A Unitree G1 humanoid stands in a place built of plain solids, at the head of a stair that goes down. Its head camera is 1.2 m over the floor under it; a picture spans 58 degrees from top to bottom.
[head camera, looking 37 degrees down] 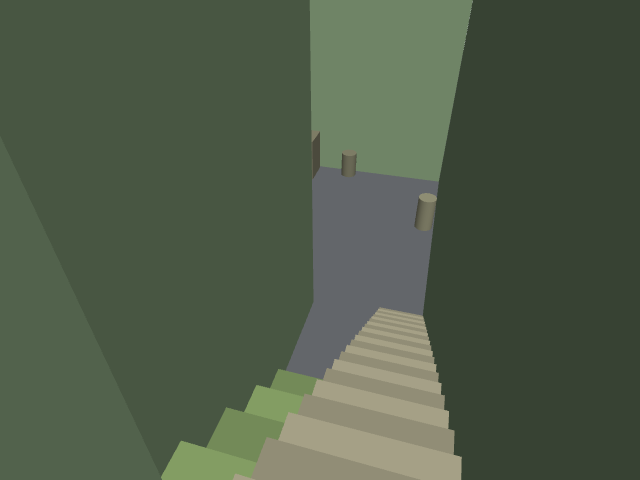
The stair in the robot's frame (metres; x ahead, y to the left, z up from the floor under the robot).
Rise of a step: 0.19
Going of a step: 0.23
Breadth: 0.75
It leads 16 degrees to the right of straight ahead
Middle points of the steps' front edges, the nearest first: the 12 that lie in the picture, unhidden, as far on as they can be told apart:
0.76 -0.16 -0.39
0.98 -0.22 -0.58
1.21 -0.28 -0.77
1.43 -0.34 -0.97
1.65 -0.41 -1.16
1.87 -0.47 -1.35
2.09 -0.53 -1.55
2.31 -0.59 -1.74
2.53 -0.65 -1.93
2.76 -0.71 -2.12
2.98 -0.78 -2.32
3.20 -0.84 -2.51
